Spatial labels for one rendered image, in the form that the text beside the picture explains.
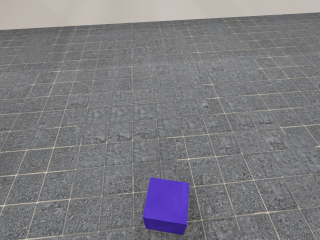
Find carton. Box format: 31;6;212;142
143;177;190;235

